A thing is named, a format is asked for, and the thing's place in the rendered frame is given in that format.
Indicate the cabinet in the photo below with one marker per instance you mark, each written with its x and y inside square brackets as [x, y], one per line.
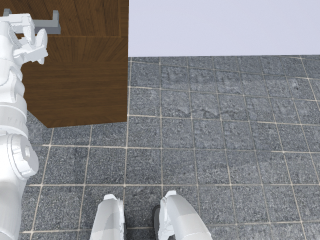
[84, 79]

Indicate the robot left hand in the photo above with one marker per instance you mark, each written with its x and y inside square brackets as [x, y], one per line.
[31, 47]

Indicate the robot left shin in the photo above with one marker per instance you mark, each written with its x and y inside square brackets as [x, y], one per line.
[121, 228]

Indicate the handle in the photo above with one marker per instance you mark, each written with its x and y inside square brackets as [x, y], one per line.
[50, 26]

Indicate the robot left upper arm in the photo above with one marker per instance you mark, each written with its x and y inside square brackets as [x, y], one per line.
[18, 161]

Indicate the drawer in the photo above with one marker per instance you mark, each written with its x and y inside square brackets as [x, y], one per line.
[76, 17]

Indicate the left robot forearm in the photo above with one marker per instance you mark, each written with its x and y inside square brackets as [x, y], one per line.
[13, 107]

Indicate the robot right shin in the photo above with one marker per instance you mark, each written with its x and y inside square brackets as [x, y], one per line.
[165, 229]

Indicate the robot shin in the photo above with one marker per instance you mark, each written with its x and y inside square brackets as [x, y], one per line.
[165, 229]
[121, 228]

